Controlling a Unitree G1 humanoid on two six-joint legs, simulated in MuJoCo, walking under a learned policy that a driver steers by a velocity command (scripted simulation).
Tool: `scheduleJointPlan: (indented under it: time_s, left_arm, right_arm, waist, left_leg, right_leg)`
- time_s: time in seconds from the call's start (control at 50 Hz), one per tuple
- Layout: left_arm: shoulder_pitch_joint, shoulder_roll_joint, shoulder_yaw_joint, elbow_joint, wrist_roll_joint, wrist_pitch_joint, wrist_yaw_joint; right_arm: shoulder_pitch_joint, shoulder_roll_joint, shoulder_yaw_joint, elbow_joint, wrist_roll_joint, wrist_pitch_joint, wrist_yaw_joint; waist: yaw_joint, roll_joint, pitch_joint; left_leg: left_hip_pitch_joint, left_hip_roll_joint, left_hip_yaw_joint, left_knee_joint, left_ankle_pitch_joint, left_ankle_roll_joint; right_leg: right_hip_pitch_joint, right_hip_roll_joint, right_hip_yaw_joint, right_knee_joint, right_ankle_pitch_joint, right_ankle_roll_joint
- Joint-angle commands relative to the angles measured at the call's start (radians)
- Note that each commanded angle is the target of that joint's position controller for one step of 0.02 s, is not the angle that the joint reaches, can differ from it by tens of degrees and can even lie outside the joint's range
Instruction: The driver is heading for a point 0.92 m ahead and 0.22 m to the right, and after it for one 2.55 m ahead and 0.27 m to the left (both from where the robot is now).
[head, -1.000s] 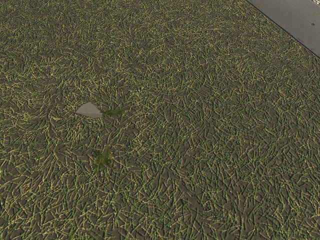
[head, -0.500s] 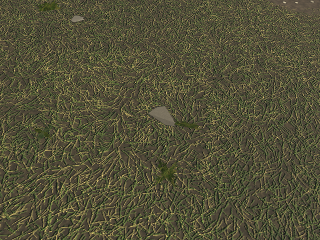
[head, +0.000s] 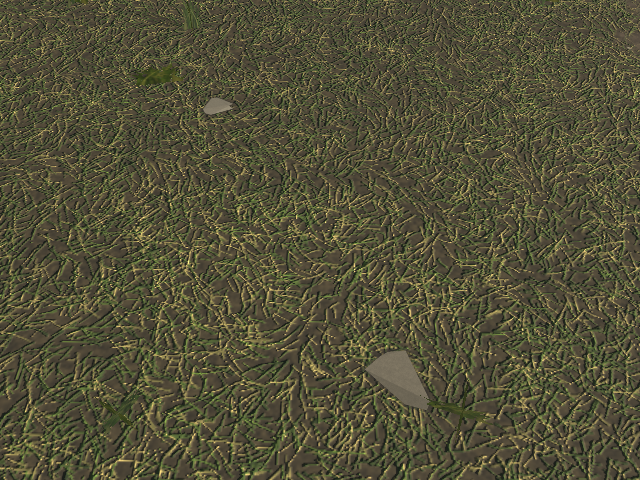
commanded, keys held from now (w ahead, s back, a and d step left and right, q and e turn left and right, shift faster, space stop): w+e+shift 0.60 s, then w+shift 0.16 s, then w+q+shift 0.10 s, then q+shift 0.14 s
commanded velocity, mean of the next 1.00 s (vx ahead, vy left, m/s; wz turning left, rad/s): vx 0.96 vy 0.00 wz -0.60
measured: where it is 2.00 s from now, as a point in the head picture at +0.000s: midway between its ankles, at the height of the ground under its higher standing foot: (504, 256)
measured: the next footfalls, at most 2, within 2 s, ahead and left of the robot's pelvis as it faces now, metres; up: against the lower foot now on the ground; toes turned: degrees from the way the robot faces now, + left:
left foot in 0.30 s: +0.51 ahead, +0.15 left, +0.00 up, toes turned -23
right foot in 0.78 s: +0.74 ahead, -0.29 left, +0.00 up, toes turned -43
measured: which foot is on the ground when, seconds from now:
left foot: up 0.00-0.28, down 0.30-0.78, up 0.80-1.00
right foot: down 0.00-0.30, up 0.32-0.76, down 0.78-1.00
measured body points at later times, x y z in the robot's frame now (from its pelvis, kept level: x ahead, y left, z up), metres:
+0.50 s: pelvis +0.44 +0.03 +0.02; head +0.44 +0.01 +0.47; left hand +0.71 +0.20 -0.06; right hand +0.36 -0.27 -0.09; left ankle +0.47 +0.16 -0.72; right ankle +0.39 -0.08 -0.60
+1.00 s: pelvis +0.77 -0.23 +0.02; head +0.78 -0.24 +0.47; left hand +0.98 -0.05 -0.10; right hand +0.72 -0.53 -0.09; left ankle +0.94 -0.13 -0.62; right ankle +0.71 -0.27 -0.72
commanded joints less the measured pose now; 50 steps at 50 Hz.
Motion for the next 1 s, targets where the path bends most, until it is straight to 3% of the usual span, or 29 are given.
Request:
scheduleJointPlan:
  time_s: [0.02,0.06,0.14,0.24,0.28,0.3,0.32,0.34,0.36,0.4,0.42,0.46,0.5,0.54,0.6,0.64,0.7,0.74,0.76,0.78,0.8,0.82,0.84,0.86,0.88,0.9,0.92,0.96,1.0]
  left_arm:
    - [0.021,0.053,0.000,-0.066,0.006,-0.021,0.000]
    - [0.017,0.038,-0.009,-0.060,-0.020,-0.013,0.009]
    - [0.079,0.077,0.002,-0.062,-0.035,-0.010,0.042]
    - [0.182,0.069,0.009,-0.039,-0.060,0.009,0.047]
    - [0.150,0.079,0.013,-0.051,-0.042,0.023,0.045]
    - [0.099,0.050,0.001,-0.089,-0.008,0.029,0.038]
    - [0.255,-0.088,-0.039,-0.118,-0.019,0.021,0.033]
    - [0.275,-0.039,-0.056,-0.146,-0.081,0.017,0.040]
    - [0.159,0.037,-0.037,-0.136,-0.080,0.029,0.051]
    - [-0.023,0.053,-0.028,-0.180,-0.024,0.038,0.043]
    - [-0.043,0.034,-0.023,-0.199,-0.022,0.046,0.034]
    - [-0.035,-0.006,-0.029,-0.224,-0.050,0.071,0.021]
    - [-0.052,-0.014,-0.033,-0.245,-0.040,0.086,0.015]
    - [-0.077,0.001,-0.035,-0.261,-0.027,0.085,0.010]
    - [-0.187,0.034,-0.032,-0.283,-0.021,0.077,-0.008]
    - [-0.284,0.014,-0.041,-0.307,-0.023,0.061,-0.025]
    - [-0.323,0.051,-0.028,-0.329,-0.032,0.042,-0.040]
    - [-0.177,0.126,0.012,-0.315,-0.030,0.049,-0.033]
    - [0.074,0.185,0.049,-0.246,-0.032,0.058,-0.019]
    - [0.255,0.240,0.069,-0.180,-0.031,0.070,0.005]
    - [0.188,0.314,0.064,-0.199,-0.011,0.050,0.003]
    - [0.255,0.188,0.045,-0.176,0.000,0.043,0.002]
    - [0.220,0.159,0.032,-0.155,0.008,0.030,0.002]
    - [0.137,0.138,0.024,-0.138,0.008,0.012,-0.001]
    - [0.047,0.079,0.007,-0.140,0.023,-0.002,-0.003]
    - [-0.014,0.042,-0.002,-0.142,0.039,-0.010,-0.004]
    - [-0.043,0.020,-0.004,-0.133,0.031,-0.017,-0.006]
    - [-0.078,0.027,-0.002,-0.115,0.023,-0.030,0.002]
    - [-0.137,0.045,-0.001,-0.116,0.031,-0.034,0.027]
  right_arm:
    - [-0.036,-0.098,-0.019,-0.141,-0.014,-0.042,-0.002]
    - [-0.041,-0.090,-0.017,-0.166,-0.018,-0.024,-0.018]
    - [-0.295,-0.045,0.006,-0.283,-0.044,-0.028,-0.026]
    - [-0.362,-0.137,-0.046,-0.343,0.032,-0.020,-0.039]
    - [-0.183,-0.203,-0.087,-0.318,0.039,-0.033,-0.042]
    - [0.071,-0.236,-0.101,-0.283,0.038,-0.029,-0.050]
    - [0.231,-0.324,-0.115,-0.251,-0.001,-0.017,-0.049]
    - [0.231,-0.299,-0.115,-0.220,0.003,-0.014,-0.027]
    - [0.163,-0.188,-0.098,-0.243,0.002,0.000,-0.034]
    - [0.102,-0.151,-0.083,-0.204,-0.012,0.021,-0.034]
    - [0.067,-0.133,-0.076,-0.185,-0.023,0.021,-0.030]
    - [0.017,-0.090,-0.068,-0.151,-0.008,0.018,-0.016]
    - [-0.008,-0.102,-0.073,-0.122,0.006,0.016,-0.011]
    - [-0.041,-0.138,-0.079,-0.109,-0.002,0.013,-0.016]
    - [-0.011,-0.191,-0.085,-0.088,-0.007,0.010,-0.027]
    - [0.083,-0.217,-0.084,-0.054,-0.004,0.012,-0.025]
    - [0.142,-0.295,-0.090,-0.028,-0.004,0.028,-0.026]
    - [0.143,-0.343,-0.094,-0.020,-0.005,0.049,-0.036]
    - [0.097,-0.337,-0.087,-0.026,-0.005,0.058,-0.039]
    - [0.106,-0.279,-0.066,-0.043,-0.007,0.052,-0.046]
    - [0.310,-0.086,-0.005,-0.070,0.015,0.017,-0.022]
    - [0.172,-0.221,-0.035,-0.068,0.072,-0.018,-0.016]
    - [0.030,-0.214,-0.038,-0.117,0.110,-0.020,-0.020]
    - [-0.013,-0.175,-0.026,-0.134,0.096,-0.013,-0.028]
    - [0.000,-0.166,-0.033,-0.115,0.067,0.009,-0.032]
    - [0.071,-0.165,-0.042,-0.082,0.059,0.039,-0.027]
    - [0.121,-0.155,-0.048,-0.057,0.052,0.065,-0.027]
    - [0.129,-0.126,-0.050,-0.048,0.041,0.094,-0.028]
    - [0.059,-0.102,-0.044,-0.089,0.021,0.087,-0.025]
  waist:
    - [-0.075,0.111,-0.046]
    - [-0.109,0.066,0.021]
    - [-0.018,-0.001,0.079]
    - [0.028,-0.097,0.004]
    - [-0.089,-0.108,-0.120]
    - [-0.209,-0.107,-0.305]
    - [-0.152,0.262,-0.519]
    - [-0.138,0.483,-0.544]
    - [-0.174,0.308,-0.332]
    - [-0.152,0.022,-0.107]
    - [-0.111,0.019,-0.057]
    - [-0.058,0.077,-0.013]
    - [-0.030,0.066,0.015]
    - [-0.009,0.053,0.048]
    - [-0.045,-0.001,0.091]
    - [-0.089,-0.037,0.121]
    - [-0.057,0.044,0.088]
    - [0.068,0.140,-0.030]
    - [0.205,0.148,-0.146]
    - [0.249,0.045,-0.233]
    - [0.048,-0.299,-0.446]
    - [0.161,-0.126,-0.506]
    - [0.144,-0.073,-0.270]
    - [0.075,0.056,-0.121]
    - [0.017,0.052,-0.059]
    - [-0.041,0.009,-0.022]
    - [-0.073,-0.021,-0.018]
    - [-0.095,-0.047,0.019]
    - [-0.105,-0.068,0.058]
  left_leg:
    - [-0.369,0.100,-0.082,-0.048,0.045,-0.008]
    - [-0.345,0.128,-0.037,-0.163,0.025,-0.056]
    - [-0.062,0.066,0.074,-0.633,0.404,-0.120]
    - [0.041,0.008,0.001,-0.906,0.399,-0.148]
    - [0.201,0.019,0.007,-0.921,0.282,-0.096]
    - [0.510,0.141,-0.067,-0.817,0.176,-0.034]
    - [0.911,0.438,-0.559,-0.887,-0.091,0.132]
    - [0.926,0.539,-0.920,-1.040,-0.503,0.185]
    - [0.787,0.457,-0.769,-1.076,-0.533,0.128]
    - [0.483,0.368,-0.419,-1.079,-0.101,0.068]
    - [0.367,0.330,-0.315,-1.104,-0.006,0.057]
    - [0.253,0.304,-0.171,-1.145,0.075,0.045]
    - [0.207,0.299,-0.053,-1.174,0.196,0.042]
    - [0.158,0.284,0.064,-1.204,0.279,0.034]
    - [0.174,0.249,0.209,-1.238,0.321,-0.001]
    - [0.229,0.260,0.242,-1.256,0.399,-0.012]
    - [0.357,0.293,0.289,-1.171,1.029,-0.006]
    - [0.429,0.331,0.285,-0.900,1.442,0.012]
    - [0.324,0.317,0.292,-0.646,1.474,0.003]
    - [0.016,0.230,0.266,-0.243,0.832,-0.024]
    - [-0.363,0.043,0.127,0.175,-0.185,-0.051]
    - [-0.420,0.052,-0.067,0.203,-0.130,-0.005]
    - [-0.484,0.078,-0.050,0.173,-0.087,0.001]
    - [-0.474,0.132,-0.043,0.082,-0.022,-0.003]
    - [-0.403,0.172,-0.046,0.020,0.040,-0.019]
    - [-0.309,0.196,-0.059,-0.010,0.071,-0.039]
    - [-0.247,0.204,-0.055,-0.058,0.070,-0.057]
    - [-0.229,0.184,-0.015,-0.140,0.104,-0.093]
    - [-0.237,0.155,0.047,-0.300,0.254,-0.120]
  right_leg:
    - [0.251,-0.292,0.638,-0.362,-0.232,-0.191]
    - [0.080,-0.248,0.546,-0.372,-0.174,-0.182]
    - [-0.215,-0.133,0.377,-0.362,0.011,-0.111]
    - [0.075,-0.182,0.517,-0.201,-0.033,-0.041]
    - [0.182,-0.170,0.489,0.075,0.280,0.010]
    - [0.057,-0.158,0.435,0.361,0.273,0.040]
    - [-0.266,-0.046,0.312,0.740,-0.312,0.085]
    - [-0.476,-0.146,0.251,0.946,-0.373,0.083]
    - [-0.571,-0.202,0.216,1.000,-0.279,0.084]
    - [-0.525,-0.266,0.157,0.937,-0.174,0.086]
    - [-0.476,-0.299,0.161,0.897,-0.149,0.083]
    - [-0.446,-0.347,0.157,0.862,-0.163,0.083]
    - [-0.470,-0.364,0.148,0.840,-0.102,0.093]
    - [-0.465,-0.368,0.142,0.751,0.018,0.111]
    - [-0.419,-0.340,0.065,0.526,0.217,0.102]
    - [-0.373,-0.304,0.018,0.365,0.250,0.067]
    - [-0.216,-0.181,-0.088,0.240,0.138,0.010]
    - [-0.025,-0.107,-0.108,0.212,-0.017,-0.040]
    - [0.289,-0.097,-0.091,0.126,0.055,-0.081]
    - [0.673,-0.223,0.129,0.122,0.044,-0.109]
    - [0.995,-0.526,0.734,-0.015,-0.253,-0.280]
    - [0.914,-0.542,0.875,-0.217,-0.505,-0.231]
    - [0.724,-0.530,0.734,-0.262,-0.452,-0.182]
    - [0.516,-0.508,0.607,-0.286,-0.340,-0.145]
    - [0.360,-0.478,0.475,-0.287,-0.158,-0.116]
    - [0.235,-0.448,0.343,-0.290,0.060,-0.091]
    - [0.170,-0.423,0.228,-0.291,0.255,-0.061]
    - [0.089,-0.391,0.059,-0.323,0.523,-0.020]
    - [0.027,-0.331,-0.084,-0.347,0.602,0.004]
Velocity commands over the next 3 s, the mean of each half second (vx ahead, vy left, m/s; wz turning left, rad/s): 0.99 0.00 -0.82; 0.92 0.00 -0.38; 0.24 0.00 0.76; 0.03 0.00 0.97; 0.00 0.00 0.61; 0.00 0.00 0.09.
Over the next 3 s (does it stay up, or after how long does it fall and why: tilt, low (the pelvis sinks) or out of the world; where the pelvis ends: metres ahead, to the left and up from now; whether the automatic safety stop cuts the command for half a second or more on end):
stays up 1.07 -0.43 0.02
